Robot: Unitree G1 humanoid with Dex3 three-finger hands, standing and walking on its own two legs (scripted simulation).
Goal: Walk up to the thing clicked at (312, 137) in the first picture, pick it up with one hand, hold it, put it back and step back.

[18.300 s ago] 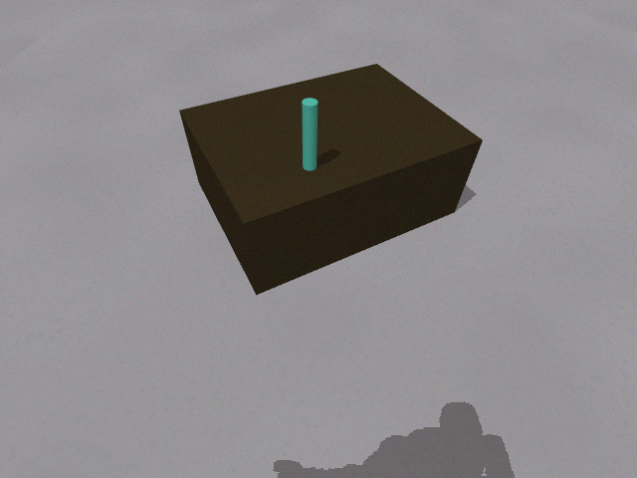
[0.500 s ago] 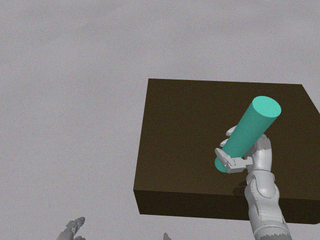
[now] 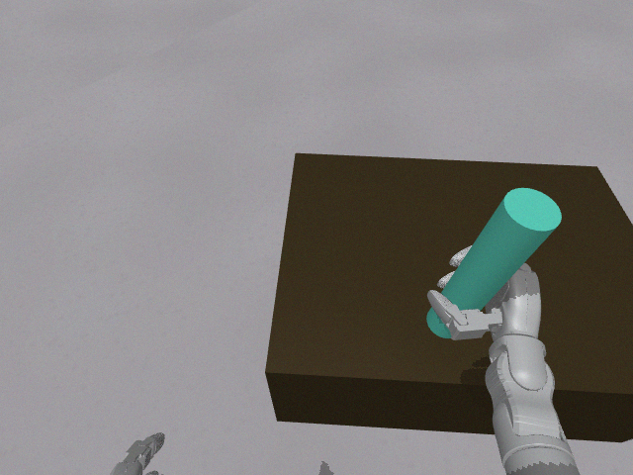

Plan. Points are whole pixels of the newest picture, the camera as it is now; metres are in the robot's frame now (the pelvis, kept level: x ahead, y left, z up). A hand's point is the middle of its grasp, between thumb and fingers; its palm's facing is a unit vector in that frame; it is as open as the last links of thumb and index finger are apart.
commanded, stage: hold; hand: right
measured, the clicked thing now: (478, 277) +0.33 -0.18 +0.10
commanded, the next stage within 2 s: crouch in 0.72 s
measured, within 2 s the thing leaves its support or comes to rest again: neither
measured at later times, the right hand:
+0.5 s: hand (460, 288) +0.34 -0.17 +0.06, palm faces +0.18 +0.98 -0.01, open 7.9 cm
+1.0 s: hand (459, 292) +0.34 -0.17 +0.05, palm faces +0.19 +0.98 +0.01, open 7.9 cm
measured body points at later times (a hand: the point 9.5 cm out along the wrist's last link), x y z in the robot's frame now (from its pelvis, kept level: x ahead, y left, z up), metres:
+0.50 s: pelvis +0.01 +0.00 +0.00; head +0.04 +0.00 +0.45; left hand +0.13 +0.25 -0.11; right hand +0.32 -0.22 +0.06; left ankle +0.01 +0.14 -0.70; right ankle +0.02 -0.13 -0.70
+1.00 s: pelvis +0.00 +0.00 +0.00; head +0.04 -0.01 +0.44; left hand +0.13 +0.25 -0.11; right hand +0.33 -0.23 +0.05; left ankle +0.01 +0.14 -0.70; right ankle +0.02 -0.13 -0.70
